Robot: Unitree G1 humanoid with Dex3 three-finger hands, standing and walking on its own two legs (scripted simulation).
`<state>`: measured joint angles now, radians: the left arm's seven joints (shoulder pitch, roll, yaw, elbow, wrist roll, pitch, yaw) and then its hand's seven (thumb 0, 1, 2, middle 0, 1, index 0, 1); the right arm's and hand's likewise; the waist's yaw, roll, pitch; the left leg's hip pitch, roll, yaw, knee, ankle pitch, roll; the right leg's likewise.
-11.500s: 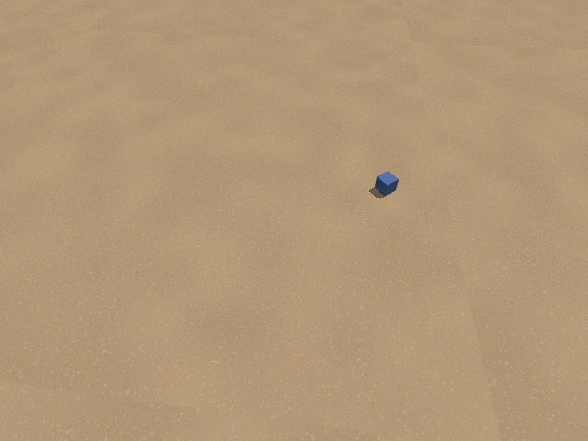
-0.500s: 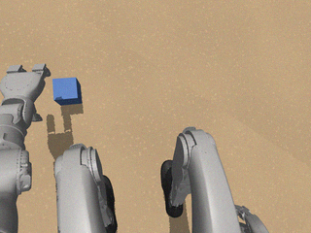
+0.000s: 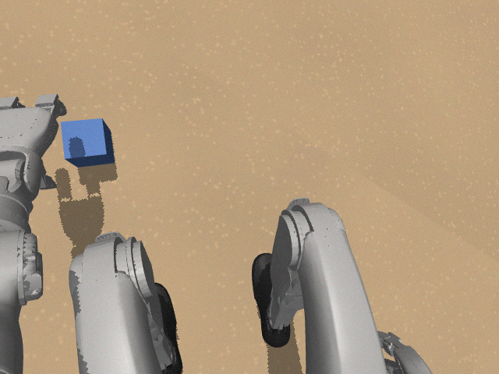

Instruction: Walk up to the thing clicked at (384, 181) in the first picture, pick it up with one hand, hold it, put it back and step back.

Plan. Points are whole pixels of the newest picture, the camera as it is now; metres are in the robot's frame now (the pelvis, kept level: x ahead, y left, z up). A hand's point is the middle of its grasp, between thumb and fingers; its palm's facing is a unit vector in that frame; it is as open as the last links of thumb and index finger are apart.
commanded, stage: rise first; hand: left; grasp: from above
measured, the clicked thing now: (89, 143) +0.52 +0.24 -0.31
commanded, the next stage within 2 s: approach in 1.88 s
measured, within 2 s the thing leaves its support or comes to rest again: neither
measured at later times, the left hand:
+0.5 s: hand (44, 151) +0.47 +0.28 -0.19, palm faces -0.46 -0.04 -0.89, open 13.7 cm
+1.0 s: hand (41, 148) +0.48 +0.28 -0.18, palm faces -0.44 -0.03 -0.90, open 13.3 cm
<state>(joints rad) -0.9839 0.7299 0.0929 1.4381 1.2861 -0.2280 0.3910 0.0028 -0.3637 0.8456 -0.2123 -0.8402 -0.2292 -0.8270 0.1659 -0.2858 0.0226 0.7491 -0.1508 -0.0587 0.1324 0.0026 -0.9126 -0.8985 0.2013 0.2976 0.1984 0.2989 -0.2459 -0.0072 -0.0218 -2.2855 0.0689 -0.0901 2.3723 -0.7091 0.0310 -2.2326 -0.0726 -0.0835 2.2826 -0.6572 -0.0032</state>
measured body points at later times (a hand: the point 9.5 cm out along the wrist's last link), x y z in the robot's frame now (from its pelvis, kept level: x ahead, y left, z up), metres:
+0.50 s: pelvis +0.00 +0.00 -0.02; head +0.25 +0.06 +0.35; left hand +0.49 +0.28 -0.14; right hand +0.03 -0.28 -0.11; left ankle +0.07 +0.12 -0.31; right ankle +0.10 -0.12 -0.31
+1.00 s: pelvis +0.00 +0.00 -0.01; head +0.25 +0.07 +0.36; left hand +0.49 +0.28 -0.13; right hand +0.03 -0.28 -0.11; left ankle +0.07 +0.12 -0.31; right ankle +0.10 -0.12 -0.31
